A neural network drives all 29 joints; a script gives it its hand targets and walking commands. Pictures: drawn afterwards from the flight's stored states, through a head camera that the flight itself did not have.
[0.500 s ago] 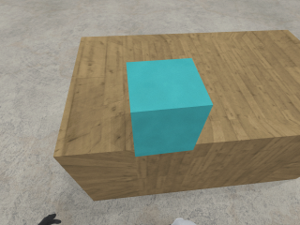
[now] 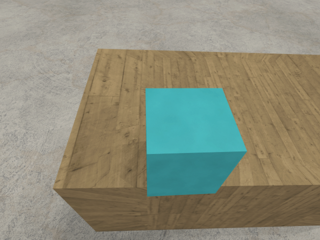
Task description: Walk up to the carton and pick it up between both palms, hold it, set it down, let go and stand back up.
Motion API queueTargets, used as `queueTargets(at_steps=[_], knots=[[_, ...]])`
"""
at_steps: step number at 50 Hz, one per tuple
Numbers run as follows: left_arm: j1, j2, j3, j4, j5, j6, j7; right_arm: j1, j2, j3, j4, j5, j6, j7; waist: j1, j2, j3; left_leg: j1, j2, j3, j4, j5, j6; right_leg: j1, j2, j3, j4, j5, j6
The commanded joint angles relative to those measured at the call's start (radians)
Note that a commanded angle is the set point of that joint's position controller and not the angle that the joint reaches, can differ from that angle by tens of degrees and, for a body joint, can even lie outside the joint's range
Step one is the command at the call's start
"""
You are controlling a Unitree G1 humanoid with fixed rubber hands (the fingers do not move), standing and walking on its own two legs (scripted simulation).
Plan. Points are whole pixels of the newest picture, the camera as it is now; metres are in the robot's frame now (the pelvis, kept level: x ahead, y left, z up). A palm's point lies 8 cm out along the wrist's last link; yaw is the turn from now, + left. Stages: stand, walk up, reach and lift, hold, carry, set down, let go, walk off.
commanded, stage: walk up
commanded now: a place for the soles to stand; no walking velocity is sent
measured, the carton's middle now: (183, 144) +0.38 -0.05 +0.00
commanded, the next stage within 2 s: reach and lift in 1.24 s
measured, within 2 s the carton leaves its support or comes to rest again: neither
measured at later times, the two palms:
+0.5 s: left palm out of the picture +0.09 +0.28 -0.10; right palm out of the picture +0.12 -0.34 -0.07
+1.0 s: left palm out of the picture +0.08 +0.30 -0.10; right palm out of the picture +0.11 -0.33 -0.07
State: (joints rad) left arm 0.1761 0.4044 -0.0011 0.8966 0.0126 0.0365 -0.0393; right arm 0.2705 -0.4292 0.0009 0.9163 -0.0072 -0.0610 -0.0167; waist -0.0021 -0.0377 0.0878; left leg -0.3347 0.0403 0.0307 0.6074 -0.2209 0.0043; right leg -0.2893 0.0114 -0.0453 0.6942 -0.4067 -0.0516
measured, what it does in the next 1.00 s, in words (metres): stands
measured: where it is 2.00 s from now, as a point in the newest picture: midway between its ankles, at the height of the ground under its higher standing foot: outside the picture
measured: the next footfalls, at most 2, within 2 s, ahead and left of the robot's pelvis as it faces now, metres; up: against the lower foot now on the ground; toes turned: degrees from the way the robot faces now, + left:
none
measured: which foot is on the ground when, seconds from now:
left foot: down 0.00-1.00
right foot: down 0.00-1.00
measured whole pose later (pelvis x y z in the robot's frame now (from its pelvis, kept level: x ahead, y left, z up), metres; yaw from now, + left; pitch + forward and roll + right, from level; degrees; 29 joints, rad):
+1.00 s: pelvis -0.01 -0.01 +0.01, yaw +0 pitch +2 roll -1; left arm 0.18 0.42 0.00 0.98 0.01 -0.03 -0.01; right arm 0.13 -0.43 0.00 0.92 -0.01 0.00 0.02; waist 0.00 -0.01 -0.03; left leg -0.35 0.06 0.03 0.46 -0.15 0.00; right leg -0.23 0.00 0.03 0.46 -0.25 0.01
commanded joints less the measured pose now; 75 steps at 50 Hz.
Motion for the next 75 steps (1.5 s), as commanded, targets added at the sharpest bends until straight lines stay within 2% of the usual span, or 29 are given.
queueTargets(at_steps=[1, 3, 6, 8, 9, 10, 14, 22, 26, 34, 36, 41, 46, 53, 58, 61, 62, 63, 64, 65, 66, 67, 68, 69, 70, 71, 72, 73, 75], knots=[[0.032, 0.173, 0.078, -0.026, -0.033, 0.005, 0.014, -0.081, -0.247, -0.081, -0.074, -0.011, -0.009, -0.025, 0.009, 0.148, -0.054, 0.001, 0.274, -0.273, -0.273, 0.088, 0.204, -0.054, -0.024, 0.117, 0.176, -0.108, 0.017], [0.055, 0.15, 0.07, -0.01, -0.028, -0.017, 0.019, -0.078, -0.218, -0.068, -0.062, -0.012, -0.007, -0.014, 0.007, 0.171, -0.124, 0.142, 0.226, -0.204, -0.194, 0.213, 0.177, -0.053, -0.033, 0.09, 0.019, -0.132, 0.036], [0.104, 0.134, 0.063, 0.04, -0.023, -0.044, 0.032, -0.106, -0.209, -0.067, -0.058, -0.007, 0.018, -0.001, 0.028, 0.143, -0.204, 0.194, 0.182, -0.116, -0.056, 0.316, 0.138, 0.082, -0.029, 0.023, -0.276, 0.115, 0.054], [0.07, 0.184, 0.067, 0.041, -0.004, -0.054, 0.048, -0.132, -0.175, -0.057, -0.052, 0.004, 0.025, 0.003, 0.009, 0.083, -0.188, 0.099, 0.144, -0.089, -0.011, 0.275, 0.085, 0.134, -0.094, 0.13, -0.296, 0.301, 0.028], [0.015, 0.212, 0.066, 0.027, -0.006, -0.063, 0.047, -0.135, -0.144, -0.049, -0.046, 0.014, 0.027, 0.008, -0.016, 0.013, -0.162, 0.089, 0.072, -0.051, -0.007, 0.12, 0.046, 0.051, -0.189, 0.263, -0.334, 0.315, -0.004], [-0.07, 0.224, 0.061, 0.023, -0.008, -0.068, 0.042, -0.157, -0.143, -0.046, -0.028, 0.02, 0.032, 0.011, -0.039, -0.025, -0.11, 0.118, 0.037, -0.025, -0.07, -0.009, 0.023, -0.018, -0.197, 0.256, -0.312, 0.296, -0.025], [-0.039, 0.195, 0.051, 0.039, -0.013, -0.072, 0.037, -0.17, -0.168, -0.052, 0.004, 0.014, 0.019, 0.015, -0.013, -0.008, -0.185, 0.222, 0.099, -0.079, -0.11, 0.176, 0.042, 0.009, -0.14, 0.176, -0.287, 0.31, 0.014], [-0.047, 0.179, 0.044, 0.044, -0.015, -0.079, 0.036, -0.186, -0.161, -0.047, 0.015, 0.008, 0.01, 0.019, -0.008, 0.033, -0.223, 0.234, 0.12, -0.085, -0.155, 0.222, 0.043, 0.036, -0.134, 0.161, -0.306, 0.314, 0.014], [-0.054, 0.172, 0.045, 0.051, -0.014, -0.08, 0.034, -0.19, -0.165, -0.044, 0.015, 0.004, 0.01, 0.022, -0.016, 0.056, -0.17, 0.201, 0.115, -0.096, -0.195, 0.112, 0.038, -0.001, -0.127, 0.165, -0.337, 0.214, 0.016], [-0.03, 0.166, 0.044, 0.056, -0.003, -0.078, 0.028, -0.201, -0.168, -0.047, 0.011, -0.003, 0.008, 0.027, -0.013, 0.025, -0.163, 0.157, 0.121, -0.127, -0.244, -0.069, 0.036, -0.006, -0.122, 0.163, -0.361, 0.129, 0.014], [-0.022, 0.165, 0.046, 0.058, -0.005, -0.08, 0.027, -0.197, -0.171, -0.051, 0.015, -0.005, 0.01, 0.028, -0.012, 0.059, -0.154, 0.165, 0.114, -0.113, -0.242, -0.069, 0.03, -0.015, -0.124, 0.165, -0.369, 0.128, 0.016], [-0.031, 0.216, 0.058, 0.05, 0.0, -0.102, 0.046, -0.183, -0.167, -0.059, 0.002, -0.012, 0.039, 0.035, -0.007, 0.059, -0.164, 0.181, 0.08, -0.067, -0.171, 0.017, 0.028, -0.01, -0.162, 0.193, -0.371, 0.223, 0.013], [-0.025, 0.208, 0.056, 0.053, 0.0, -0.101, 0.052, -0.171, -0.175, -0.066, 0.006, -0.008, 0.041, 0.037, -0.007, 0.05, -0.184, 0.191, 0.097, -0.091, -0.184, 0.06, 0.037, -0.001, -0.136, 0.164, -0.345, 0.242, 0.015], [-0.021, 0.21, 0.05, 0.049, 0.0, -0.097, 0.052, -0.184, -0.179, -0.067, -0.006, -0.011, 0.049, 0.04, -0.006, 0.076, -0.163, 0.169, 0.1, -0.098, -0.206, -0.061, 0.046, -0.015, -0.13, 0.169, -0.339, 0.183, 0.009], [-0.012, 0.211, 0.051, 0.05, -0.001, -0.098, 0.052, -0.186, -0.174, -0.067, -0.011, -0.016, 0.051, 0.041, -0.003, 0.092, -0.146, 0.147, 0.097, -0.1, -0.214, -0.065, 0.041, -0.017, -0.12, 0.16, -0.325, 0.188, 0.01], [-0.016, 0.221, 0.055, 0.056, 0.005, -0.096, 0.051, -0.178, -0.176, -0.07, -0.007, -0.012, 0.053, 0.042, -0.007, 0.052, -0.128, 0.133, 0.099, -0.111, -0.217, -0.11, 0.042, -0.018, -0.122, 0.169, -0.339, 0.153, 0.005], [-0.013, 0.223, 0.057, 0.054, 0.004, -0.095, 0.049, -0.18, -0.178, -0.072, -0.013, -0.016, 0.055, 0.042, -0.005, 0.085, -0.14, 0.151, 0.094, -0.102, -0.205, -0.107, 0.04, -0.033, -0.13, 0.175, -0.349, 0.141, 0.003], [-0.364, 0.156, 0.026, -0.297, -0.017, 0.115, 0.067, -0.451, 0.049, -0.175, 0.087, -0.111, -0.107, 0.066, -0.048, 0.038, -0.024, 0.064, -0.034, 0.077, -0.073, -0.352, -0.048, -0.219, -0.039, 0.004, -0.198, -0.243, 0.01], [-0.436, 0.134, 0.04, -0.374, 0.002, 0.216, 0.078, -0.378, -0.018, -0.2, 0.072, -0.1, -0.115, 0.093, -0.079, -0.024, -0.036, 0.22, -0.033, 0.079, 0.026, -0.361, -0.042, -0.38, -0.086, 0.033, -0.22, -0.334, -0.064], [-0.393, 0.128, 0.046, -0.415, 0.004, 0.275, 0.073, -0.332, -0.064, -0.198, 0.055, -0.086, -0.126, 0.096, -0.104, -0.089, -0.028, 0.423, -0.046, 0.043, 0.123, -0.279, -0.049, -0.536, -0.122, 0.048, -0.243, -0.351, -0.094], [-0.399, 0.135, 0.046, -0.468, -0.004, 0.316, 0.065, -0.307, -0.077, -0.209, 0.024, -0.062, -0.129, 0.09, -0.132, -0.1, -0.054, 0.55, -0.047, 0.004, 0.159, -0.185, -0.064, -0.608, -0.129, 0.032, -0.238, -0.237, -0.083], [-0.384, 0.124, 0.04, -0.493, -0.019, 0.34, 0.057, -0.316, -0.09, -0.227, 0.014, -0.066, -0.133, 0.089, -0.137, -0.098, -0.072, 0.51, -0.033, -0.001, 0.112, -0.138, -0.062, -0.527, -0.087, -0.023, -0.192, -0.057, -0.048], [-0.344, 0.1, 0.027, -0.51, 0.0, 0.365, 0.056, -0.318, -0.106, -0.255, 0.013, -0.076, -0.133, 0.095, -0.119, -0.032, -0.097, 0.429, 0.012, 0.007, 0.05, -0.129, -0.063, -0.419, -0.047, -0.076, -0.155, 0.044, -0.025], [-0.301, 0.1, 0.047, -0.549, 0.028, 0.389, 0.059, -0.303, -0.126, -0.269, -0.022, -0.081, -0.121, 0.106, -0.098, 0.005, -0.119, 0.362, 0.031, 0.025, 0.016, -0.148, -0.058, -0.334, -0.026, -0.093, -0.139, 0.053, -0.017], [-0.264, 0.094, 0.066, -0.575, 0.056, 0.4, 0.059, -0.295, -0.145, -0.264, -0.072, -0.079, -0.117, 0.114, -0.064, -0.028, -0.116, 0.362, 0.022, 0.05, 0.027, -0.206, -0.035, -0.325, -0.038, -0.072, -0.174, -0.04, -0.035], [-0.236, 0.096, 0.088, -0.599, 0.076, 0.409, 0.055, -0.252, -0.156, -0.24, -0.106, -0.051, -0.113, 0.114, -0.047, -0.101, -0.11, 0.518, -0.005, 0.027, 0.102, -0.189, -0.023, -0.463, -0.091, -0.026, -0.23, -0.129, -0.083], [-0.223, 0.098, 0.084, -0.63, 0.072, 0.419, 0.055, -0.229, -0.142, -0.233, -0.157, -0.022, -0.106, 0.109, -0.055, -0.122, -0.121, 0.646, -0.026, 0.003, 0.141, -0.12, -0.023, -0.551, -0.12, -0.013, -0.265, -0.121, -0.093], [-0.21, 0.078, 0.081, -0.614, 0.061, 0.436, 0.056, -0.236, -0.141, -0.232, -0.19, -0.013, -0.097, 0.106, -0.049, -0.095, -0.097, 0.59, -0.024, -0.006, 0.074, -0.096, -0.03, -0.507, -0.095, -0.035, -0.252, -0.019, -0.064], [-0.18, 0.069, 0.108, -0.618, 0.076, 0.437, 0.072, -0.27, -0.154, -0.255, -0.212, -0.035, -0.087, 0.121, -0.032, 0.034, -0.14, 0.351, 0.014, 0.015, -0.054, 0.015, -0.023, -0.192, 0.001, -0.074, -0.178, 0.215, 0.0]])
